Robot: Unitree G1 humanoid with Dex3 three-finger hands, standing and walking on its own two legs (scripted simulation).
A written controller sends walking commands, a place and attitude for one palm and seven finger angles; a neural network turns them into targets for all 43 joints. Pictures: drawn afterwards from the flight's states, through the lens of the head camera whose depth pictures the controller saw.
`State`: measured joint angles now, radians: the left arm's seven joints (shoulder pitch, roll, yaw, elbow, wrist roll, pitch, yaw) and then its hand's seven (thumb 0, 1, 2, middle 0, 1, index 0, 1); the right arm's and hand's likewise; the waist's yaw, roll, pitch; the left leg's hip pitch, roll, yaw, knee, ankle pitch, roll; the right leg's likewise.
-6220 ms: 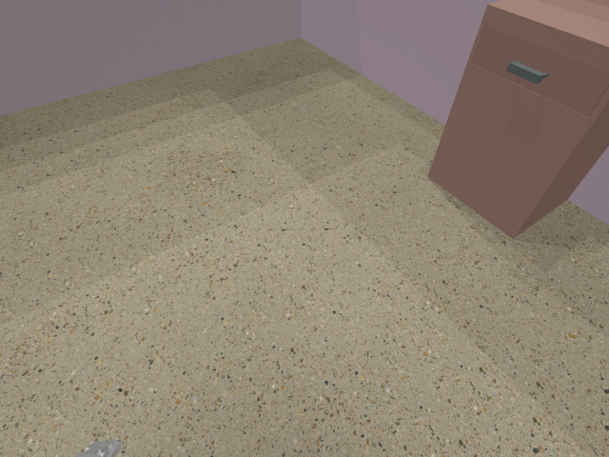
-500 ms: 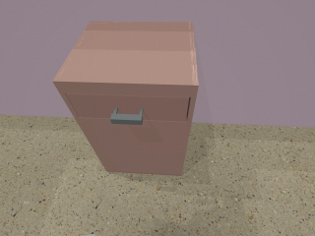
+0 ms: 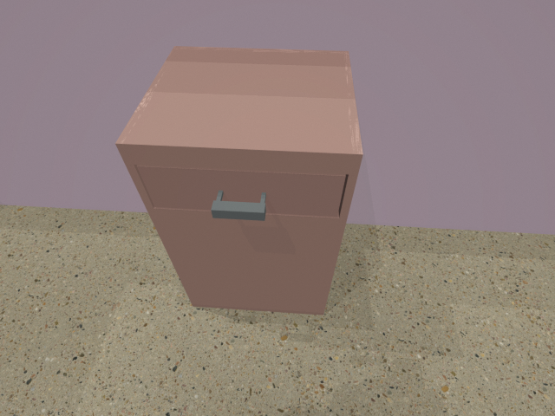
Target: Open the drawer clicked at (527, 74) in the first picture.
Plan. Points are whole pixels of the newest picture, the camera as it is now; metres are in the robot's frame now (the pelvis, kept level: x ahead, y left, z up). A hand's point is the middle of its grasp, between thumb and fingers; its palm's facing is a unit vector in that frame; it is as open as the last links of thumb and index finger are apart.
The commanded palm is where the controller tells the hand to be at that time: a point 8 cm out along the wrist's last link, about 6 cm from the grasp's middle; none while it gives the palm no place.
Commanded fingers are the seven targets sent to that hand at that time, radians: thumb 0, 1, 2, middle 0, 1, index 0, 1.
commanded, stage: come to a stop and stand still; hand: left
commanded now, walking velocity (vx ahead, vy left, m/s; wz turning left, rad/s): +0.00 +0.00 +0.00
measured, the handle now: (240, 203) +0.56 +0.12 -0.10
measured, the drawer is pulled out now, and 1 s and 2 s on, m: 0.00 0.00 0.00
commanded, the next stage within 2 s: look again from close up in 0.34 s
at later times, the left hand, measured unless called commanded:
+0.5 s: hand out of the picture -0.03 +0.14 -0.17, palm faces +0.02 -0.98 -0.18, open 7.3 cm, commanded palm none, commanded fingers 0.00 0.90 0.90 -0.20 -0.30 -0.20 -0.30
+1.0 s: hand out of the picture +0.00 +0.18 -0.18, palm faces +0.03 -0.98 -0.19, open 7.4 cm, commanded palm none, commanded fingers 0.00 0.90 0.90 -0.20 -0.30 -0.20 -0.30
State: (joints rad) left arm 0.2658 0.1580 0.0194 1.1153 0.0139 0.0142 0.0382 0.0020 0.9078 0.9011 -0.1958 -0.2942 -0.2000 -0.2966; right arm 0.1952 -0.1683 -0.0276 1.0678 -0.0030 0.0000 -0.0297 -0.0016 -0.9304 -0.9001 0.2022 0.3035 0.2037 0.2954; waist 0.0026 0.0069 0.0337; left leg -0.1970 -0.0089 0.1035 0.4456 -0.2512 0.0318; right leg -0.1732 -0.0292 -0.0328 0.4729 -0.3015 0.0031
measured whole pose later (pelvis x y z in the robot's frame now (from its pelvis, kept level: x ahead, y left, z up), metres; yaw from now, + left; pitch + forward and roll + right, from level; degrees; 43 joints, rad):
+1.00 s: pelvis -0.01 +0.01 +0.00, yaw +0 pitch -1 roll +0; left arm 0.30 0.15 -0.01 1.08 0.01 -0.01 0.04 0.00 0.91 0.90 -0.20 -0.29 -0.20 -0.30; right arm 0.28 -0.16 0.02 1.09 -0.02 -0.02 -0.02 0.01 -0.92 -0.90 0.20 0.30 0.20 0.29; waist 0.00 -0.01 0.02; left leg -0.21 -0.02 0.09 0.48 -0.27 0.05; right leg -0.17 -0.03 -0.04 0.49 -0.31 0.01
